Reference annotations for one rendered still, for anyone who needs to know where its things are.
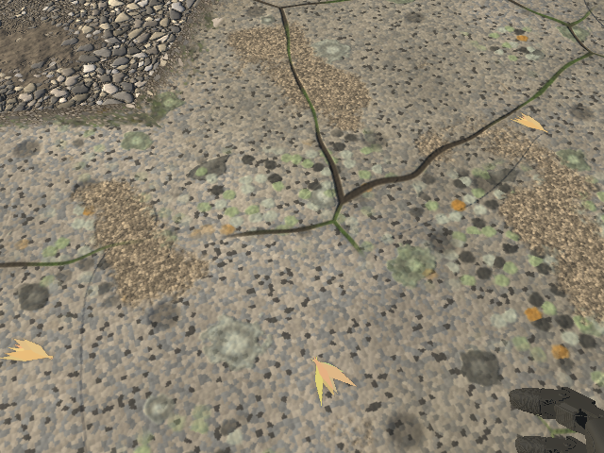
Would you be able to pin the right robot hand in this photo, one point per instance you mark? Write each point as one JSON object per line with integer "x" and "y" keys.
{"x": 570, "y": 409}

